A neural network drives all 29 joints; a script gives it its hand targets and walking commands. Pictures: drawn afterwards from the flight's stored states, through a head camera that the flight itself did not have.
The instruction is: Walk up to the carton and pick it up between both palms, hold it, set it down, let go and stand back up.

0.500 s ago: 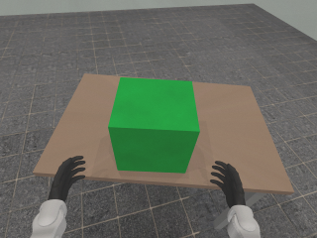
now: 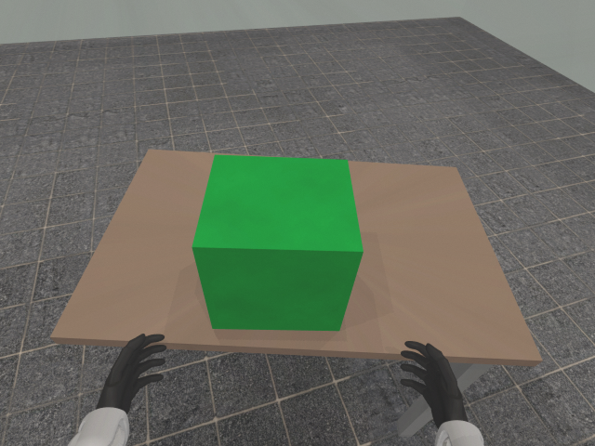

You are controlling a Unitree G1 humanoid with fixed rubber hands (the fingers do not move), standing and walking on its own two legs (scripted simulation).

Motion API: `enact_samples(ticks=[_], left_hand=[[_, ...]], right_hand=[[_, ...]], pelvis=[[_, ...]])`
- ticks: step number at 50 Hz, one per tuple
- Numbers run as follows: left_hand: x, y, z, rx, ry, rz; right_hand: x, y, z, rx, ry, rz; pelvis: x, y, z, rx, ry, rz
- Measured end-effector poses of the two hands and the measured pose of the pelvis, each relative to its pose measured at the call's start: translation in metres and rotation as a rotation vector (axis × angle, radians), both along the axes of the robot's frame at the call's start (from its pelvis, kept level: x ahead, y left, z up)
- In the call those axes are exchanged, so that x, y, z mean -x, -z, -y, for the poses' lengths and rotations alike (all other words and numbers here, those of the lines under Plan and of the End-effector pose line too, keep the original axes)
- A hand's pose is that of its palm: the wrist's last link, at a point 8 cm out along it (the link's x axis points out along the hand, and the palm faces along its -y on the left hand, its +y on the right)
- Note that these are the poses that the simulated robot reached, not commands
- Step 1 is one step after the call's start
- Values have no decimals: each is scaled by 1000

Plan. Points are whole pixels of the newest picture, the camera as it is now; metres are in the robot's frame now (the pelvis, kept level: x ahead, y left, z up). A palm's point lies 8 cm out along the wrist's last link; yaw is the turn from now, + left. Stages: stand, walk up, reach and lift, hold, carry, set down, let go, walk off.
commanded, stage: set down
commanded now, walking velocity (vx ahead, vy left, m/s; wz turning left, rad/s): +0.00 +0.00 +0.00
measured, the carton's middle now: (279, 245) +0.42 +0.06 +0.00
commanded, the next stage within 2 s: let go in 0.66 s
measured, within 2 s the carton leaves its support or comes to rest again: neither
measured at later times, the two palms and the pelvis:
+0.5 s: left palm (125, 429) +0.15 +0.24 -0.07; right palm (467, 439) +0.17 -0.22 -0.07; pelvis +0.00 -0.01 +0.00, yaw +0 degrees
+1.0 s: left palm (149, 421) +0.16 +0.22 -0.08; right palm out of the picture +0.14 -0.24 -0.08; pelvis +0.00 -0.01 +0.00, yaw -1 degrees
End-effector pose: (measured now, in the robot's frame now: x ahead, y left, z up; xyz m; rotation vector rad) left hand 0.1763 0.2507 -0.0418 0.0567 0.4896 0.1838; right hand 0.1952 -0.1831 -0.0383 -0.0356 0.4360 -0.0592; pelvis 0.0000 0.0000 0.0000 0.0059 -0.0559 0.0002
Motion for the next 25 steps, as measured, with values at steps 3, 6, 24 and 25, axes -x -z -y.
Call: enact_samples(ticks=[3,6,24,25], left_hand=[[4,5,1,-3,-1,-31],[7,10,2,-10,1,-69],[29,26,10,-34,33,-226],[30,28,11,-32,36,-238]], right_hand=[[4,4,3,11,-1,-27],[6,9,6,22,-4,-56],[28,26,30,87,2,-153],[29,27,32,91,3,-163]], pelvis=[[-1,0,1,-1,0,1],[-3,0,2,-1,0,1],[-3,0,7,0,-2,7],[-3,0,7,0,-2,8]])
